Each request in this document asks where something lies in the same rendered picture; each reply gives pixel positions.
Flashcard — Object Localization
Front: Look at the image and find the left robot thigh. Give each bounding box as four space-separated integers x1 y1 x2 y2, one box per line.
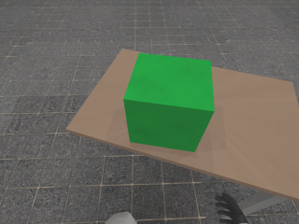
105 212 137 224

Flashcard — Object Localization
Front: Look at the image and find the table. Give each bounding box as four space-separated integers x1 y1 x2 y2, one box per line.
66 49 299 220

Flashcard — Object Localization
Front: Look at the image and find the carton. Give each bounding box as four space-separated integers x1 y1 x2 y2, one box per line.
123 52 215 152

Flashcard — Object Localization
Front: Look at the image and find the right robot hand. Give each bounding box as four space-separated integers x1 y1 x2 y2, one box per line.
215 193 249 224

